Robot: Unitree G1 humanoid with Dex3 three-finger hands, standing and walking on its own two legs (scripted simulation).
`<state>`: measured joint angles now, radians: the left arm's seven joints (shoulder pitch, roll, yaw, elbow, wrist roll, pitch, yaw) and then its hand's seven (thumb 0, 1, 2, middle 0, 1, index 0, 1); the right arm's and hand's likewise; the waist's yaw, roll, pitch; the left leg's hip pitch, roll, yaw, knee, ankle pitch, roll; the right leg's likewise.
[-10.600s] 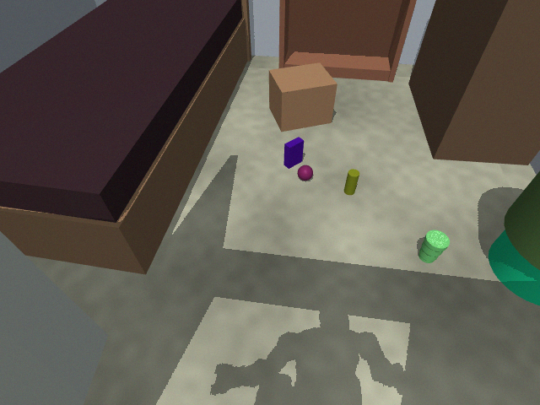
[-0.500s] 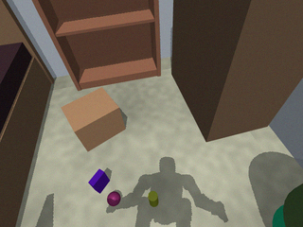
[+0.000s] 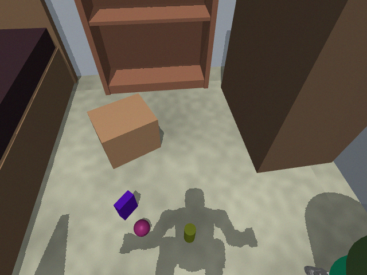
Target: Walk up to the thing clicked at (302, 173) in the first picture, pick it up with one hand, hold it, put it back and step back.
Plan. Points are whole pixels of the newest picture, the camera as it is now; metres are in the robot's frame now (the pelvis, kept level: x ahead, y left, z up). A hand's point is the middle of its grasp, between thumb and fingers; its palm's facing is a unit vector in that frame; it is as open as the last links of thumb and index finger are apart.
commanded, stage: walk up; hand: left
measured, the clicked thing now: (141, 227) +0.43 +0.23 -0.72
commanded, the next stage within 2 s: stand in 0.48 s
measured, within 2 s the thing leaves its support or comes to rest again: neither
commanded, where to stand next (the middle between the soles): +0.05 +0.01 m, yaw +0 degrees
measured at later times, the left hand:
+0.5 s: hand out of the picture +0.08 +0.25 -0.14, palm faces +0.01 -0.94 -0.33, open 7.4 cm
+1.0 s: hand out of the picture +0.11 +0.25 -0.13, palm faces -0.04 -0.94 -0.34, open 7.4 cm
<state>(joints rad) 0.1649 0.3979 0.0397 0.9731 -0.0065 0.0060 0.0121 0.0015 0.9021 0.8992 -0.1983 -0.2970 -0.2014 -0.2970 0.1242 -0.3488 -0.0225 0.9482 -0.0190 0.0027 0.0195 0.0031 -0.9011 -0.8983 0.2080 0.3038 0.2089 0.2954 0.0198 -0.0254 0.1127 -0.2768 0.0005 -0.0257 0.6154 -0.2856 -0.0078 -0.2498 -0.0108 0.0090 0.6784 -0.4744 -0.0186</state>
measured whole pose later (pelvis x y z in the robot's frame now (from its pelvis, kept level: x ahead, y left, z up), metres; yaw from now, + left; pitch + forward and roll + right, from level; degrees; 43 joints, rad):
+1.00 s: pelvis +0.02 +0.00 +0.02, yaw -1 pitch -2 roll +0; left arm 0.09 0.35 0.00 1.13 0.00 -0.02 0.00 0.00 0.90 0.90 -0.20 -0.30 -0.20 -0.30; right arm 0.09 -0.35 0.00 1.14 -0.01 -0.01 0.01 0.00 -0.90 -0.90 0.21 0.30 0.21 0.30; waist -0.01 0.00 0.06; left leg -0.12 0.01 -0.01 0.31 -0.15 -0.02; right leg -0.08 -0.01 0.02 0.31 -0.20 0.01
